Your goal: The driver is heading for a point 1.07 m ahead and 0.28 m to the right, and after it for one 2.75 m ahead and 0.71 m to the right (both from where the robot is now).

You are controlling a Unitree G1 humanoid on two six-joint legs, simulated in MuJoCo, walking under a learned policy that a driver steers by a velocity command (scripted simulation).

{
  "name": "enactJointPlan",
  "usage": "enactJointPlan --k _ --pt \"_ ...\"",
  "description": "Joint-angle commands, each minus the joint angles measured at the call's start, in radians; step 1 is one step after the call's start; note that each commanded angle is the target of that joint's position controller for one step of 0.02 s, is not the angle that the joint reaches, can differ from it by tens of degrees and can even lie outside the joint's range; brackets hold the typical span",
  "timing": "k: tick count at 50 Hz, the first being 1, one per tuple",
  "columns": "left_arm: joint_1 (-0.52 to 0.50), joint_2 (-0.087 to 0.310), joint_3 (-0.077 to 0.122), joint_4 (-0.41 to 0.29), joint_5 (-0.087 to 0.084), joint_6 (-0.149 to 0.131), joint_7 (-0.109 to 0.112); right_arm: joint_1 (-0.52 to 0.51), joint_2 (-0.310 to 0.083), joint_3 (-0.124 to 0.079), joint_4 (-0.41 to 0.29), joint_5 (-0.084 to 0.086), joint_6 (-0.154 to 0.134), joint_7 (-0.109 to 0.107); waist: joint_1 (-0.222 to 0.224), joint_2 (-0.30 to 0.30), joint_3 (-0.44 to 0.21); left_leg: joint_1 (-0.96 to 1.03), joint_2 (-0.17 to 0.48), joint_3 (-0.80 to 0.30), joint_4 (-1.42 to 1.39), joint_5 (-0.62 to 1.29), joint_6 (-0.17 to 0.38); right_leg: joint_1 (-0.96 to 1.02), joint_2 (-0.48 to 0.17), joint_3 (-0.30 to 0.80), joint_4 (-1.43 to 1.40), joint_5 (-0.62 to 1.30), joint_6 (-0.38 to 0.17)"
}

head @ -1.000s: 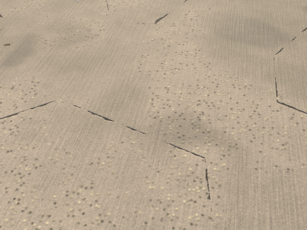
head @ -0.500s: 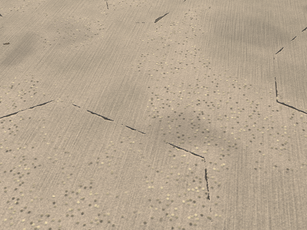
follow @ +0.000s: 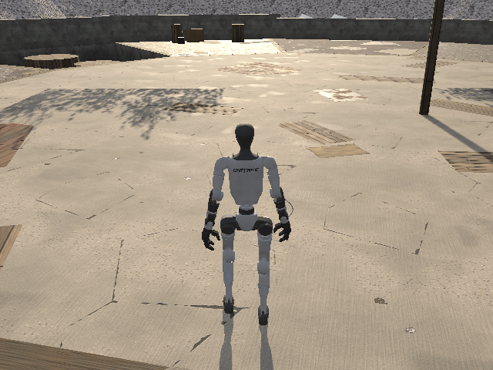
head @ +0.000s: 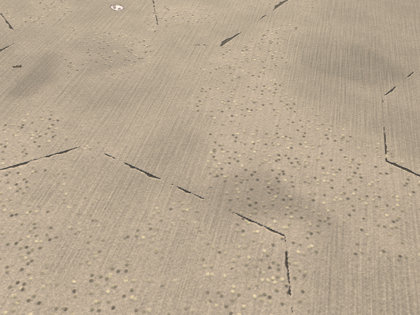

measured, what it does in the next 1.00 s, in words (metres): walks ahead: left foot, then right foot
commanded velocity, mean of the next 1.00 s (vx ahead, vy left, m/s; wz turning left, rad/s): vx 0.34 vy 0.00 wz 0.00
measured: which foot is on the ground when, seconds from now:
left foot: up 0.00-0.12, down 0.14-0.64, up 0.66-1.00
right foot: down 0.00-0.14, up 0.16-0.62, down 0.64-1.00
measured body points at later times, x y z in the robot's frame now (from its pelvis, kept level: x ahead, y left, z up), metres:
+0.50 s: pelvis +0.20 +0.06 +0.00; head +0.23 +0.07 +0.45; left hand +0.39 +0.29 -0.11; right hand +0.12 -0.18 -0.14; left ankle +0.08 +0.15 -0.74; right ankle +0.40 -0.11 -0.68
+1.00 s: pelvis +0.44 +0.01 +0.00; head +0.46 +0.01 +0.45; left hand +0.50 +0.26 -0.14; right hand +0.55 -0.25 -0.13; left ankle +0.52 +0.16 -0.71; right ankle +0.46 -0.08 -0.74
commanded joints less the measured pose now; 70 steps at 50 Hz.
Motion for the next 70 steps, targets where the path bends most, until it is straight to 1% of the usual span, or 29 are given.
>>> enactJointPlan --k 1,4,6,7,8,9,11,14,21,28,30,32,33,34,35,36,37,38,43,47,51,53,55,56,58,63,65,69,70 --pt "0.014 0.145 0.029 -0.045 -0.009 -0.018 -0.004 -0.141 -0.075 -0.016 -0.093 0.006 -0.053 0.020 0.008 -0.066 0.163 -0.217 0.058 -0.019 -0.119 0.028 0.010 0.024 -0.277 0.287 -0.260 -0.100 -0.157" --pt "-0.008 0.173 0.035 -0.054 -0.017 -0.010 -0.012 -0.014 -0.057 -0.021 -0.043 0.009 -0.050 0.032 -0.060 -0.080 0.120 0.149 -0.036 0.092 -0.290 0.203 -0.018 -0.195 -0.207 0.166 -0.168 -0.088 -0.137" --pt "-0.038 0.160 0.026 -0.066 -0.012 -0.018 -0.015 0.177 -0.108 -0.054 0.014 0.007 -0.041 0.023 -0.157 -0.047 0.054 0.401 -0.069 0.081 -0.338 0.216 -0.002 -0.305 -0.155 0.108 0.041 0.110 -0.098" --pt "-0.087 0.097 0.007 -0.099 0.000 -0.025 -0.020 0.313 -0.204 -0.080 0.028 -0.003 -0.044 0.013 -0.212 0.167 0.008 0.517 0.153 -0.241 -0.492 0.082 0.074 -0.437 -0.063 -0.012 0.441 0.127 -0.023" --pt "-0.063 -0.001 -0.013 -0.141 -0.005 -0.049 -0.018 0.390 -0.278 -0.079 0.029 -0.023 -0.060 0.025 -0.178 0.363 -0.086 0.643 0.370 -0.768 -0.704 -0.025 0.229 -0.656 0.070 0.044 0.756 -0.211 0.002" --pt "-0.081 0.056 0.000 -0.147 -0.039 -0.065 -0.021 0.302 -0.221 -0.057 0.023 -0.029 -0.077 0.030 -0.131 0.240 -0.032 0.573 0.403 -0.824 -0.727 -0.180 0.250 -0.749 -0.002 0.158 0.920 -0.179 -0.027" --pt "-0.139 0.109 0.013 -0.159 -0.036 -0.075 -0.028 0.108 -0.125 -0.021 -0.041 -0.023 -0.086 0.043 -0.071 0.104 0.085 0.415 0.303 -0.522 -0.720 -0.061 0.161 -0.765 -0.104 0.135 0.898 0.038 -0.069" --pt "-0.116 0.114 0.033 -0.138 -0.011 -0.053 -0.030 0.092 -0.087 -0.002 -0.051 -0.034 -0.073 0.041 -0.027 0.107 0.095 0.299 0.187 -0.248 -0.750 0.252 0.099 -0.621 -0.151 0.098 0.739 0.170 -0.052" --pt "-0.397 0.059 0.016 -0.236 -0.002 -0.041 -0.045 0.195 -0.140 -0.008 -0.055 -0.037 -0.055 0.002 -0.076 0.071 0.129 0.327 0.161 -0.109 -0.788 0.495 0.119 -0.669 -0.120 0.036 0.347 0.388 0.016" --pt "-0.558 0.076 0.006 -0.301 -0.012 -0.060 -0.086 0.267 -0.153 -0.025 -0.042 -0.019 -0.037 -0.005 -0.086 0.090 0.159 0.508 0.221 -0.066 -0.718 0.607 0.104 -0.623 -0.068 0.013 0.124 0.364 -0.040" --pt "-0.478 0.122 0.026 -0.289 -0.011 -0.064 -0.088 0.237 -0.183 -0.036 -0.054 -0.023 -0.030 -0.006 -0.024 0.131 0.079 0.551 0.228 -0.054 -0.599 0.926 0.083 -0.467 -0.014 -0.019 0.120 0.293 -0.072" --pt "-0.175 0.209 0.068 -0.202 0.001 -0.063 -0.078 0.199 -0.178 -0.032 -0.072 -0.032 -0.015 -0.005 0.128 0.148 -0.106 0.426 0.147 -0.004 -0.207 1.110 0.019 -0.037 0.010 -0.019 0.114 0.391 -0.127" --pt "-0.011 0.298 0.083 -0.165 0.030 -0.060 -0.065 0.213 -0.132 -0.014 -0.105 -0.051 -0.022 -0.004 0.142 -0.025 -0.271 0.164 0.048 0.020 0.142 0.666 -0.022 0.295 -0.223 0.250 0.160 0.624 -0.192" --pt "-0.014 0.308 0.076 -0.152 0.045 -0.060 -0.076 0.391 0.013 0.024 -0.075 -0.028 -0.043 0.010 0.041 -0.279 -0.463 -0.125 -0.146 -0.123 0.481 -0.194 -0.069 0.555 -0.458 0.722 0.024 0.700 -0.386" --pt "-0.056 0.223 0.056 -0.162 0.028 -0.055 -0.077 0.309 -0.102 -0.004 -0.068 -0.006 -0.064 0.013 0.072 -0.140 -0.413 -0.159 -0.092 -0.239 0.566 -0.175 -0.056 0.449 -0.396 0.654 -0.012 0.726 -0.330" --pt "-0.166 0.174 0.039 -0.178 0.016 -0.055 -0.073 0.203 -0.130 -0.013 -0.102 0.010 -0.068 0.011 0.046 -0.102 -0.240 -0.214 -0.040 -0.178 0.543 -0.113 -0.053 0.287 -0.359 0.446 -0.011 0.812 -0.283" --pt "-0.245 0.146 0.027 -0.189 0.014 -0.059 -0.074 0.146 -0.133 -0.015 -0.113 -0.001 -0.066 -0.001 0.010 0.014 -0.156 -0.182 0.017 -0.139 0.478 -0.043 -0.058 0.124 -0.317 0.333 -0.040 0.869 -0.247" --pt "-0.284 0.122 0.021 -0.187 0.016 -0.063 -0.075 0.121 -0.135 -0.028 -0.118 -0.013 -0.054 -0.011 -0.018 0.023 -0.097 -0.142 0.044 -0.121 0.416 -0.007 -0.062 -0.001 -0.280 0.260 -0.077 0.870 -0.229" --pt "-0.313 0.127 0.009 -0.140 0.055 -0.068 -0.059 0.147 -0.061 -0.024 -0.134 -0.027 0.000 -0.027 -0.102 -0.053 -0.069 0.024 0.073 -0.101 0.122 0.120 -0.076 -0.224 -0.214 0.091 -0.159 0.939 -0.232" --pt "-0.295 0.166 0.015 -0.123 0.041 -0.039 -0.035 0.031 -0.088 -0.024 -0.162 -0.030 0.021 -0.027 -0.066 -0.070 -0.099 0.091 0.058 -0.071 -0.124 0.278 -0.092 -0.204 -0.197 0.060 -0.170 0.743 -0.204" --pt "-0.287 0.144 0.006 -0.103 0.024 -0.013 -0.028 -0.021 -0.107 -0.034 -0.165 -0.034 0.034 -0.025 -0.064 -0.060 -0.042 0.163 0.037 -0.054 -0.318 0.315 -0.071 -0.221 -0.188 0.100 -0.150 0.333 -0.163" --pt "-0.227 0.098 -0.009 -0.082 0.017 -0.008 -0.028 -0.017 -0.139 -0.042 -0.160 -0.053 0.031 -0.028 -0.056 -0.003 -0.013 0.256 0.071 -0.094 -0.457 0.463 -0.042 -0.253 -0.120 0.108 -0.086 0.141 -0.083" --pt "-0.125 0.076 -0.008 -0.088 0.026 -0.003 -0.023 -0.053 -0.228 -0.061 -0.165 -0.041 0.030 -0.039 0.044 0.208 -0.012 0.270 0.180 -0.180 -0.454 0.513 0.045 -0.311 0.006 0.026 0.012 -0.006 -0.020" --pt "-0.200 0.100 -0.004 -0.113 0.024 0.007 -0.013 -0.066 -0.187 -0.061 -0.168 -0.033 0.030 -0.035 0.007 0.206 -0.007 0.207 0.162 -0.184 -0.487 0.355 0.044 -0.269 0.011 0.007 0.051 0.028 -0.008" --pt "-0.273 0.138 0.012 -0.156 0.012 0.030 -0.002 -0.051 -0.198 -0.072 -0.170 -0.037 0.027 -0.043 -0.022 0.184 -0.007 0.231 0.168 -0.192 -0.494 0.321 0.038 -0.327 0.017 0.007 0.150 0.089 -0.009" --pt "-0.278 0.130 0.033 -0.215 0.010 0.064 -0.013 -0.027 -0.217 -0.085 -0.198 -0.041 0.014 -0.078 -0.066 0.224 -0.082 0.316 0.393 -0.327 -0.485 0.711 0.189 -0.470 -0.014 0.040 0.557 -0.273 0.014" --pt "-0.277 0.124 0.037 -0.236 -0.003 0.078 -0.020 -0.115 -0.240 -0.091 -0.225 -0.029 0.015 -0.085 -0.033 0.181 -0.077 0.270 0.371 -0.255 -0.489 0.678 0.136 -0.441 -0.073 0.079 0.498 -0.233 0.022" --pt "-0.156 0.120 0.058 -0.194 0.007 0.096 -0.042 -0.182 -0.222 -0.091 -0.224 -0.010 0.049 -0.066 0.028 0.136 -0.095 0.077 0.241 -0.009 -0.353 0.420 0.008 -0.103 0.037 -0.067 0.184 0.133 -0.007" --pt "-0.155 0.153 0.072 -0.203 0.013 0.096 -0.043 -0.125 -0.174 -0.082 -0.200 -0.015 0.057 -0.055 0.019 -0.004 -0.052 -0.041 0.172 0.077 -0.189 0.206 -0.060 -0.031 -0.002 0.047 0.052 0.233 -0.053"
